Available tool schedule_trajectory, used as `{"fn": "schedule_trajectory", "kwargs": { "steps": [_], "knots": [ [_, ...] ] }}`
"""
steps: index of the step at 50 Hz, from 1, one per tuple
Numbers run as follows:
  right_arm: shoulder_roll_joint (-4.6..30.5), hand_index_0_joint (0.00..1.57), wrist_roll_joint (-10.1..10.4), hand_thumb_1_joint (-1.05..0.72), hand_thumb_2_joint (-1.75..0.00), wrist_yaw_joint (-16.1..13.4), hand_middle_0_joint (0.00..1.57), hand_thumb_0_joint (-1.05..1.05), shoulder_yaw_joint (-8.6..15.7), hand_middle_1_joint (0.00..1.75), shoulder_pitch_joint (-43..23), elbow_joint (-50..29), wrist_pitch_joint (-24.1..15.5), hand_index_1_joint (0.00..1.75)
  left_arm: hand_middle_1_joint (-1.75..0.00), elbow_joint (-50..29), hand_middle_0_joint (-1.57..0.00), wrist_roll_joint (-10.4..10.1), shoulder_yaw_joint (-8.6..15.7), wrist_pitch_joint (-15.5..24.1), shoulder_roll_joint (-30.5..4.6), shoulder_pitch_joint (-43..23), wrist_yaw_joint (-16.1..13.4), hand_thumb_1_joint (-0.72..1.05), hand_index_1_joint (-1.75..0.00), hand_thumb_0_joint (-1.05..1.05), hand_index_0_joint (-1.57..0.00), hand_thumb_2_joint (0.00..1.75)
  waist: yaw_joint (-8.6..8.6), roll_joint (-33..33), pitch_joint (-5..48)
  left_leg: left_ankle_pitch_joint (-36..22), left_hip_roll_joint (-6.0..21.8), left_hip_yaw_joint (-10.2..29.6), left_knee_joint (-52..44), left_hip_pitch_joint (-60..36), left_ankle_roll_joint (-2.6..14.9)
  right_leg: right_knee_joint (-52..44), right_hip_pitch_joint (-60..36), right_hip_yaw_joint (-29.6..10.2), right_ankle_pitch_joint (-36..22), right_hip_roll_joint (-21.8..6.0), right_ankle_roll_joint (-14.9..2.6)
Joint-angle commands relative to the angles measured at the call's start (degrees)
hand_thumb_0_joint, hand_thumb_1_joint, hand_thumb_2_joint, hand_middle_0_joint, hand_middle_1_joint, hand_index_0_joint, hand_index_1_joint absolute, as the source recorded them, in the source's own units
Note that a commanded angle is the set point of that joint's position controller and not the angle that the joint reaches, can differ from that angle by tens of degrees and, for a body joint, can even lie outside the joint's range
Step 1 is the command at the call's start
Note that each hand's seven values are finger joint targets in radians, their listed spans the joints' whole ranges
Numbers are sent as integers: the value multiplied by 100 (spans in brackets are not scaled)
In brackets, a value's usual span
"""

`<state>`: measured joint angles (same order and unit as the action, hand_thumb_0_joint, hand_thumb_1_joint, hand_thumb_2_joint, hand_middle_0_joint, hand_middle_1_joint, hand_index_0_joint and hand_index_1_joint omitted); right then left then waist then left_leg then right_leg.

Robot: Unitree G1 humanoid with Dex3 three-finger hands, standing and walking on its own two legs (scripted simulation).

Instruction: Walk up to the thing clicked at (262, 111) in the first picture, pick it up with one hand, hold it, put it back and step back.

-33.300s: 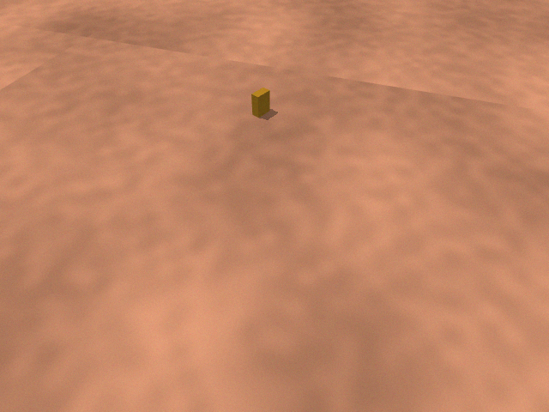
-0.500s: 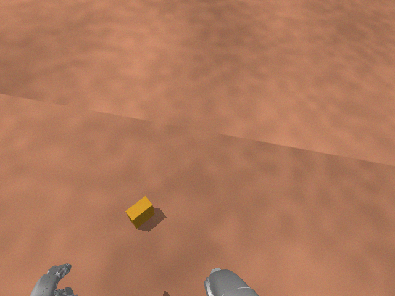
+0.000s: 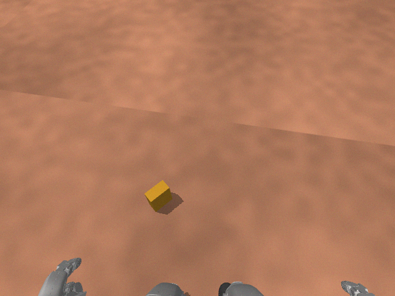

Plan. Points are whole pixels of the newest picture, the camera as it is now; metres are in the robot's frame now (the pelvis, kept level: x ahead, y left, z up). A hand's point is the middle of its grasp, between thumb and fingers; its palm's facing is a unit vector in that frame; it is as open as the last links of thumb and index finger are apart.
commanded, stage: step back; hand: left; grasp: from the side
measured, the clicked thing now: (159, 196) +0.57 +0.22 -0.69
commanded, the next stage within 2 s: none
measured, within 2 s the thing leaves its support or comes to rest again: neither
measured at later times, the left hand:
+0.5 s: hand out of the picture -0.06 +0.28 -0.16, palm faces -0.06 -0.92 -0.39, open 7.4 cm
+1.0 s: hand out of the picture -0.16 +0.22 -0.15, palm faces +0.00 -0.94 -0.35, open 7.4 cm
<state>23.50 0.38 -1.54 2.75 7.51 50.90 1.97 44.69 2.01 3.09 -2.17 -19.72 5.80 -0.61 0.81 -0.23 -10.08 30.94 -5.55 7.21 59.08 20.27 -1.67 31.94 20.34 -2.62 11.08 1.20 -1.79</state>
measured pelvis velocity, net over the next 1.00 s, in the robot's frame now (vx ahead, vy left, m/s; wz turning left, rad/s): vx -0.31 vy -0.04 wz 0.04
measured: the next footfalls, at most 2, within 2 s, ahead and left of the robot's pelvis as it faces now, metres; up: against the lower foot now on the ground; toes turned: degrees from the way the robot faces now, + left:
left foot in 0.10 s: -0.02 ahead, +0.12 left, +0.00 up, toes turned -1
right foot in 0.56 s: -0.15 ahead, -0.15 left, +0.00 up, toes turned +0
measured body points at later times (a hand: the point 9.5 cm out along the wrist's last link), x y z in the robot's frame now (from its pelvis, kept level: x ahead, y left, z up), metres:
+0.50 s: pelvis -0.15 +0.00 -0.01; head -0.08 +0.01 +0.44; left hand -0.06 +0.32 -0.13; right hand -0.02 -0.32 -0.10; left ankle -0.06 +0.12 -0.73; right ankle -0.19 -0.15 -0.70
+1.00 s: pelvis -0.31 -0.04 -0.01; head -0.25 -0.01 +0.43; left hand -0.16 +0.27 -0.13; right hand -0.24 -0.35 -0.12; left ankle -0.30 +0.07 -0.73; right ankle -0.24 -0.15 -0.70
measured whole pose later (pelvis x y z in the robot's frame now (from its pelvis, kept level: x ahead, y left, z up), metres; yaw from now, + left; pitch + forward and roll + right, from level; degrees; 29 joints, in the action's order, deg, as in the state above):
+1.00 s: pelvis -0.31 -0.04 -0.01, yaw +2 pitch -3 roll +1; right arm 20.0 -2.2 -0.7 2.2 13.4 50.8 1.2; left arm 43.4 1.7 4.0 -5.2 -22.1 4.7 -0.5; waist -1.2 4.1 -10.7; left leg 19.9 -2.7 1.1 38.0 14.9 1.8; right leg 54.5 27.5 -3.7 27.9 2.0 -0.8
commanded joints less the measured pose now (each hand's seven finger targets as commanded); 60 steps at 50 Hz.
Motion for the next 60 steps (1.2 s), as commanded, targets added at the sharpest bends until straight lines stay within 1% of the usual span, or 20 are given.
{"fn": "schedule_trajectory", "kwargs": {
  "steps": [1, 5, 6, 8, 12, 21, 25, 27, 28, 29, 30, 31, 34, 40, 43, 45, 47, 48, 52, 60],
  "knots": [
    [849, 20, -84, -90, -90, -81, 20, 0, 214, 30, 506, -382, -142, 30, -30, -528, -20, 8, 464, 8, -1392, 214, -103, 90, -30, 0, -20, 90, 75, 1212, 1740, -157, 407, -397, -1810, 246, 34, -264, -2199, -1214, -2532, -1271, -988],
    [986, 20, -261, -90, -90, -33, 20, 0, 372, 30, 788, -239, -193, 30, -30, -621, -20, -86, 395, -150, -1365, 70, -12, 90, -30, 0, -20, 90, -141, 492, 1423, -2123, 695, -138, -3756, -1187, 308, 399, -465, -834, -587, -676, -324],
    [1531, 20, -370, -90, -90, -20, 20, 0, 485, 30, 655, -324, -203, 30, -30, -669, -20, -103, 351, -138, -1106, 123, -8, 90, -30, 0, -20, 90, -120, -993, 1297, -2585, 2014, 1639, -4112, -1435, 736, 1470, 702, -400, 1179, 113, -32],
    [2004, 20, -297, -90, -90, 15, 20, 0, 590, 30, 135, -564, -232, 30, -30, -627, -20, 37, 516, -106, -1427, -355, -129, 90, -30, 0, -20, 90, -394, -1326, 768, -2685, 3068, 2577, -4372, 221, 1894, 3510, 447, -913, 2567, 510, 156],
    [1177, 20, -300, -90, -90, -53, 20, 0, 356, 30, -375, -672, -309, 30, -30, -262, -20, -119, 532, -127, -1295, 557, -41, 90, -30, 0, -20, 90, 276, -636, 661, -3989, 1750, 529, -3725, -748, 1089, 4293, 1098, -1117, 1504, 703, 98],
    [1337, 20, -214, -90, -90, -84, 20, 0, 487, 30, 415, -755, -250, 30, -30, -351, -20, -48, 483, -60, -1228, 458, -6, 90, -30, 0, -20, 90, -344, -838, 1324, -3886, 2055, 547, -3291, -1791, 1586, 2397, 612, -555, 1848, 246, 486],
    [1491, 20, -220, -90, -90, -50, 20, 0, 529, 30, -124, -920, -153, 30, -30, -20, -20, -40, 504, -14, -1235, 1104, 59, 90, -30, 0, -20, 90, -2, -1139, 1463, -3181, 2040, 448, -3004, -909, 1275, 304, -616, -88, 1196, -109, 228],
    [1394, 20, -158, -90, -90, -20, 20, 0, 477, 30, -239, -936, -79, 30, -30, 253, -20, 16, 551, 18, -1267, 1539, 84, 90, -30, 0, -20, 90, 201, -886, 1496, -2405, 1717, 221, -2712, -169, 925, -571, -1401, 132, 338, 11, 55],
    [1162, 20, -118, -90, -90, -14, 20, 0, 401, 30, -139, -932, -50, 30, -30, 199, -20, 83, 602, 43, -1461, 1495, 88, 90, -30, 0, -20, 90, 172, -230, 1349, -1562, 1327, 116, -2220, 405, 665, -875, -1455, -652, 587, -349, -51],
    [829, 20, -87, -90, -90, -31, 20, 0, 313, 30, -23, -1001, -54, 30, -30, 6, -20, 126, 723, 62, -1977, 1264, 104, 90, -30, 0, -20, 90, 147, 1300, 1047, -185, 213, -214, -1166, 1432, 263, -1363, -1229, -2432, 950, -1457, -486],
    [993, 20, -100, -90, -90, -145, 20, 0, 406, 30, -250, -997, -38, 30, -30, -302, -20, 133, 771, 32, -2463, 603, 91, 90, -30, 0, -20, 90, 314, 1979, 795, 560, 68, -156, 299, 780, 97, -1735, 445, -3061, 1038, -2385, -1411],
    [1234, 20, -106, -90, -90, -153, 20, 0, 485, 30, -129, -846, -37, 30, -30, -428, -20, 107, 742, 44, -2335, 116, 58, 90, -30, 0, -20, 90, 129, 1867, 451, 340, 268, 112, 914, 396, 130, -1904, 1263, -3130, 1332, -2441, -1476],
    [1055, 20, -24, -90, -90, -82, 20, 0, 348, 30, 440, -496, -63, 30, -30, -559, -20, 67, 552, 67, -1531, -348, -3, 90, -30, 0, -20, 90, -247, 1010, 486, -528, -164, 81, 1076, 637, 132, -995, 315, -941, -493, -1149, -738],
    [878, 20, -102, -90, -90, -126, 20, 0, 240, 30, 484, -622, -215, 30, -30, -613, -20, 93, 566, -2, -1389, 251, -105, 90, -30, 0, -20, 90, 169, 1279, 1143, -22, 272, -317, -855, 867, 26, -336, -1701, -1013, -1923, -1471, -1012],
    [831, 20, -175, -90, -90, -100, 20, 0, 260, 30, 838, -493, -267, 30, -30, -652, -20, -9, 518, -78, -1443, 329, -87, 90, -30, 0, -20, 90, 76, 1156, 1500, -992, 432, -635, -2870, 86, 162, 476, -1913, -857, -2290, -1345, -807],
    [967, 20, -254, -90, -90, -84, 20, 0, 361, 30, 978, -396, -274, 30, -30, -718, -20, -54, 397, -190, -1300, 308, -34, 90, -30, 0, -20, 90, 27, 556, 1488, -2457, 620, -315, -3792, -885, 279, 918, -889, -616, -1090, -949, -402],
    [1986, 20, -332, -90, -90, -26, 20, 0, 563, 30, 577, -574, -238, 30, -30, -826, -20, -105, 425, -187, -1257, -37, -59, 90, -30, 0, -20, 90, -89, -1358, 1247, -3628, 2712, 2183, -3950, -710, 1527, 2651, 684, -59, 2372, 245, 83],
    [2119, 20, -343, -90, -90, -62, 20, 0, 618, 30, 471, -665, -262, 30, -30, -824, -20, -16, 501, -194, -1427, -324, -115, 90, -30, 0, -20, 90, -330, -1403, 1085, -3516, 3114, 2745, -4094, 20, 1968, 3535, 415, -704, 2714, 179, 126],
    [1229, 20, -293, -90, -90, -143, 20, 0, 355, 30, -26, -760, -310, 30, -30, -426, -20, -126, 499, -206, -1320, 369, -33, 90, -30, 0, -20, 90, 213, -533, 886, -4638, 1919, 546, -3361, -493, 1351, 4470, 894, -971, 1776, 510, 106],
    [1356, 20, -258, -90, -90, -68, 20, 0, 428, 30, 281, -813, -133, 30, -30, -303, -20, -81, 364, -15, -1187, 530, -16, 90, -30, 0, -20, 90, -152, -1240, 1529, -4118, 1975, 371, -2890, -1606, 1444, 1200, 204, -138, 1775, -86, 366]
  ]
}}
